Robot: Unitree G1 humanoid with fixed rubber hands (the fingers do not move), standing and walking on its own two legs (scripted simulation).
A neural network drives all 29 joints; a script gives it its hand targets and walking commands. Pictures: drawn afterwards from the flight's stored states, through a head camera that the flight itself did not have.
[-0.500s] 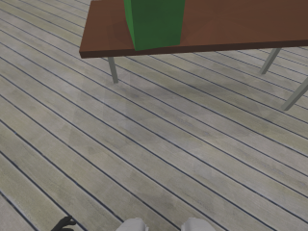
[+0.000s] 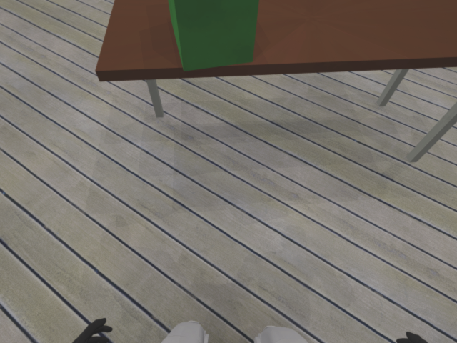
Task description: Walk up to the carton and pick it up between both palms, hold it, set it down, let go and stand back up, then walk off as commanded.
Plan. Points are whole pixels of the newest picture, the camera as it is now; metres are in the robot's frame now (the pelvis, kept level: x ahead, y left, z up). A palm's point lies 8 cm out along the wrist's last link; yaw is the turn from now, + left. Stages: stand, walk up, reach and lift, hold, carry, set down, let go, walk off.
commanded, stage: walk off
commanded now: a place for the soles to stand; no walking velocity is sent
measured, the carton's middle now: out of the picture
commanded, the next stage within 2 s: stand in 0.32 s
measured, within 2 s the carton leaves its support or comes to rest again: neither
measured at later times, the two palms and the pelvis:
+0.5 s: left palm out of the picture +0.08 +0.27 -0.11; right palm out of the picture +0.05 -0.33 -0.09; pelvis -0.03 -0.02 +0.00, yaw +0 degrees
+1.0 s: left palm out of the picture +0.05 +0.29 -0.12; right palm out of the picture +0.04 -0.30 -0.07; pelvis -0.05 +0.01 +0.00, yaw -1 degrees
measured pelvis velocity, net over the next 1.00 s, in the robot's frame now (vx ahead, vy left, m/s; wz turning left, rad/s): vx -0.05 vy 0.01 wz -0.02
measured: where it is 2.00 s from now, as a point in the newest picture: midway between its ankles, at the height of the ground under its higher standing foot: outside the picture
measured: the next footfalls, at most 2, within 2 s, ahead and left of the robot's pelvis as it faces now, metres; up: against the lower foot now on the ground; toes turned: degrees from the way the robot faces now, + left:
left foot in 0.60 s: +0.04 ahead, +0.12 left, +0.00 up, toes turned -6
